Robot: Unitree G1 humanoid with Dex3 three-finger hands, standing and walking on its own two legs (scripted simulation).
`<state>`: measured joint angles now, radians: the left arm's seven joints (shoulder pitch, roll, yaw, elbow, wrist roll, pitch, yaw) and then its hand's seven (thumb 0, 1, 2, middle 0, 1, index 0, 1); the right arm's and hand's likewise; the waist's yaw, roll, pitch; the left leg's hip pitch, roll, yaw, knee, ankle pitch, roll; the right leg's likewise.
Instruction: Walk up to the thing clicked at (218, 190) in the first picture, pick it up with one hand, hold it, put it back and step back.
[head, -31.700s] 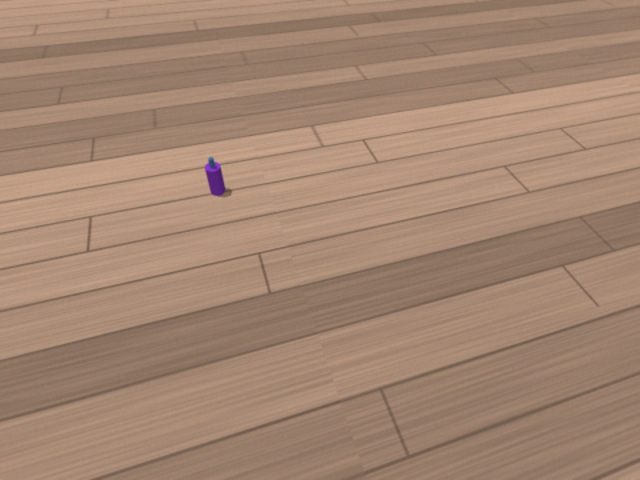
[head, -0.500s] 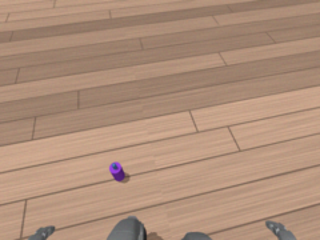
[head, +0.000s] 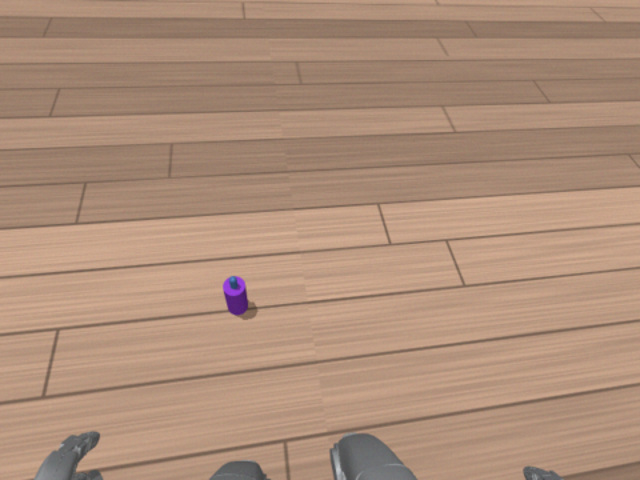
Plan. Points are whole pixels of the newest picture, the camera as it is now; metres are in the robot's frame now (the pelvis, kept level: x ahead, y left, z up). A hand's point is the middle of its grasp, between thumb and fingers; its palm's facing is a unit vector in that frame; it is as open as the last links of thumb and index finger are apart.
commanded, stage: step back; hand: left
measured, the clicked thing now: (235, 292) +0.66 +0.22 -0.67
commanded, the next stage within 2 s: stand in 2.00 s
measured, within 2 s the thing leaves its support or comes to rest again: neither
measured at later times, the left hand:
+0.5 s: hand out of the picture -0.07 +0.23 -0.14, palm faces +0.00 -0.90 -0.44, open 7.4 cm
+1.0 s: hand out of the picture -0.29 +0.20 -0.14, palm faces +0.00 -0.90 -0.43, open 7.3 cm
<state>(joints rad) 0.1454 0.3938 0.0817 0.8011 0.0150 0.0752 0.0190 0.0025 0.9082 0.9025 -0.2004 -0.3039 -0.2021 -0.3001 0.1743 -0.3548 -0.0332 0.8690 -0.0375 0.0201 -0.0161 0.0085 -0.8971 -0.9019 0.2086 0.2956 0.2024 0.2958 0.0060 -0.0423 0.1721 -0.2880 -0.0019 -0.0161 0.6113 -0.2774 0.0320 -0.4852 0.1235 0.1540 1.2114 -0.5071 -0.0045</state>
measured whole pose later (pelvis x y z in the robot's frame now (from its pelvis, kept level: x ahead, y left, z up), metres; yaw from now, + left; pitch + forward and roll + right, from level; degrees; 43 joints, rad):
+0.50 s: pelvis -0.17 -0.04 -0.01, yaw +1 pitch -2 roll +2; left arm 0.17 0.37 0.07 0.78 0.05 0.06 0.02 0.00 0.90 0.90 -0.20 -0.30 -0.21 -0.30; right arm 0.21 -0.41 -0.05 0.88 -0.02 0.04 -0.03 0.01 -0.90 -0.90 0.21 0.30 0.20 0.30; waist 0.01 0.01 0.16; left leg -0.35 -0.07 -0.06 0.89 -0.49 -0.01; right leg -0.35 -0.05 -0.02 0.68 -0.29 -0.01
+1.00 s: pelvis -0.34 -0.08 -0.01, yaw -1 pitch -3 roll +1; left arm 0.25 0.36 0.06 0.94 0.05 0.01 0.01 0.00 0.91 0.90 -0.20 -0.30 -0.21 -0.30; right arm 0.15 -0.41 -0.05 0.90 -0.02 0.05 -0.01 0.01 -0.90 -0.90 0.21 0.30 0.20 0.30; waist 0.04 0.04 0.11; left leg -0.49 -0.06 -0.14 0.99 -0.43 0.00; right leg -0.24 0.01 0.04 0.67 -0.37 -0.01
